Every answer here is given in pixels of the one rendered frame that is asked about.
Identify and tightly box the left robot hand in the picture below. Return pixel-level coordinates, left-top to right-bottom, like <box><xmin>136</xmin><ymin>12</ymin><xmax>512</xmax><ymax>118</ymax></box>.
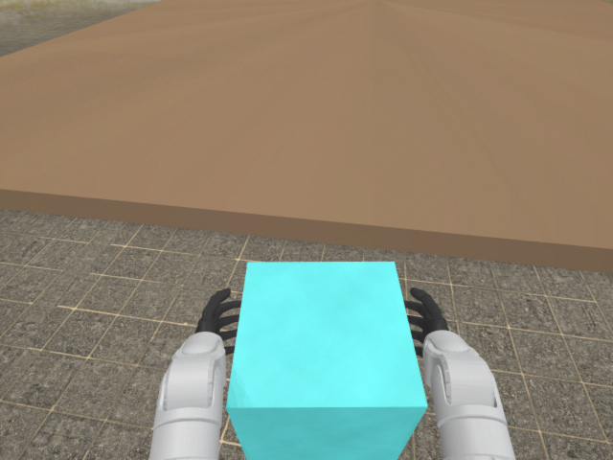
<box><xmin>195</xmin><ymin>288</ymin><xmax>241</xmax><ymax>356</ymax></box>

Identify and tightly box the carton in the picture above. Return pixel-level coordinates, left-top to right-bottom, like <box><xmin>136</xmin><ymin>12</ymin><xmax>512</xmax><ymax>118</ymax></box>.
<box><xmin>226</xmin><ymin>262</ymin><xmax>428</xmax><ymax>460</ymax></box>

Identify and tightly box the left robot forearm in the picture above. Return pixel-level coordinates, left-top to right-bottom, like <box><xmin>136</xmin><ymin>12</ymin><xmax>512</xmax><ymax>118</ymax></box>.
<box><xmin>148</xmin><ymin>332</ymin><xmax>226</xmax><ymax>460</ymax></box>

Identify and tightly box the right robot hand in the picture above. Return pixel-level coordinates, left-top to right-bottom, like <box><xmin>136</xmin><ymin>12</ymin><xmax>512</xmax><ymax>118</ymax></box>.
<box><xmin>403</xmin><ymin>287</ymin><xmax>449</xmax><ymax>357</ymax></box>

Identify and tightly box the right robot forearm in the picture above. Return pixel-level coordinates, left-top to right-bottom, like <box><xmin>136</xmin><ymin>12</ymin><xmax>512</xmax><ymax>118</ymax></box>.
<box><xmin>422</xmin><ymin>330</ymin><xmax>516</xmax><ymax>460</ymax></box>

